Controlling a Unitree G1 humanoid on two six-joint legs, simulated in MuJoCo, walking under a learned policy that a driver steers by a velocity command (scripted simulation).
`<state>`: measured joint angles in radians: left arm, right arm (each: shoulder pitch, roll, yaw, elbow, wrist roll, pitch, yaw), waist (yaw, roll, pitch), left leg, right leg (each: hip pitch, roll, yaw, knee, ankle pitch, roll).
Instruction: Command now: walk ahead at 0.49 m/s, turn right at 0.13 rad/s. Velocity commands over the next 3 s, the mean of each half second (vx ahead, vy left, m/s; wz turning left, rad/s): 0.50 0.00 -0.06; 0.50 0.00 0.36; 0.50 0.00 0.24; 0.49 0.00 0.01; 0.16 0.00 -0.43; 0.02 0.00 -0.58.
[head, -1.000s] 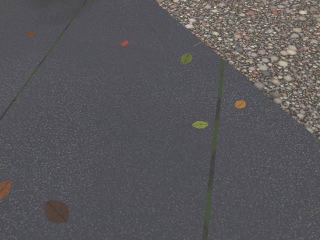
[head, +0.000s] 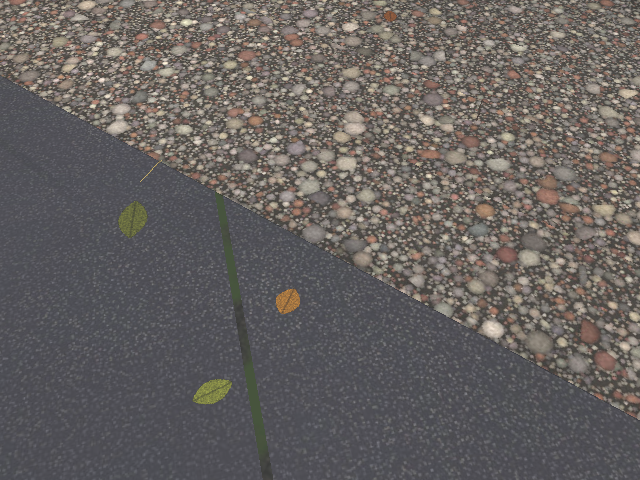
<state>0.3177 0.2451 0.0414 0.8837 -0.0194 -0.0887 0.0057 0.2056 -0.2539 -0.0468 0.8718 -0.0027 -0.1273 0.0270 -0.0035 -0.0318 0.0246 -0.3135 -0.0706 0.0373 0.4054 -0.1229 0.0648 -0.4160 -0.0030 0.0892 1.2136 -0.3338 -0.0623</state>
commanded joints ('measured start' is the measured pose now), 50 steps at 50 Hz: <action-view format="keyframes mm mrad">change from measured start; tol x32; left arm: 1 36 55 18 -63 6 -7 3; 14 -364 57 -1 -213 -2 -20 -30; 20 155 311 88 -91 21 -19 -29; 50 26 108 7 -101 14 -49 -8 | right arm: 1 27 -69 -7 -29 -4 -10 4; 20 302 12 40 10 5 32 -21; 43 -247 -35 0 -203 24 56 39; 50 251 -261 -92 -153 21 65 3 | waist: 1 21 89 -50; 18 73 98 -104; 20 88 -279 -377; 43 84 -10 73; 50 -112 199 -440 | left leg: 1 156 273 -315 -256 55 186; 16 321 323 -169 -167 201 109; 18 281 253 -104 92 457 67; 20 -315 14 -22 756 -320 -34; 22 -491 104 -145 911 -348 -4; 42 -487 147 -31 238 136 -2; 47 -19 -3 94 176 -18 99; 50 765 425 -892 -75 -144 398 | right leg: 1 -178 -113 11 -44 61 7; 16 -129 -51 -86 -699 276 -4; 18 178 -5 -122 -734 261 -52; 21 799 -392 640 -902 17 -266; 28 268 -227 83 -1066 376 -171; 41 507 -263 -199 -1050 507 -93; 47 489 -246 -293 -564 1156 -24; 50 -344 50 -4 244 -247 68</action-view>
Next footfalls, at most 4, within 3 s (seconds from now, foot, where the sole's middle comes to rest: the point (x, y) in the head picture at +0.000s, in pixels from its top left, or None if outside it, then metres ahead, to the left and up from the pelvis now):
0.38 right None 0.38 -0.16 -0.77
0.96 left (289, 393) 0.66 0.09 -0.77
1.46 right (334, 267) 1.01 -0.01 -0.77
1.98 left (213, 218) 1.18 0.32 -0.77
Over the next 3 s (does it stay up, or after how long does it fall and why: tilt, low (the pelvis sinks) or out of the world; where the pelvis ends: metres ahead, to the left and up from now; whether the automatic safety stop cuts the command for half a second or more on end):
stays up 1.18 0.18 -0.03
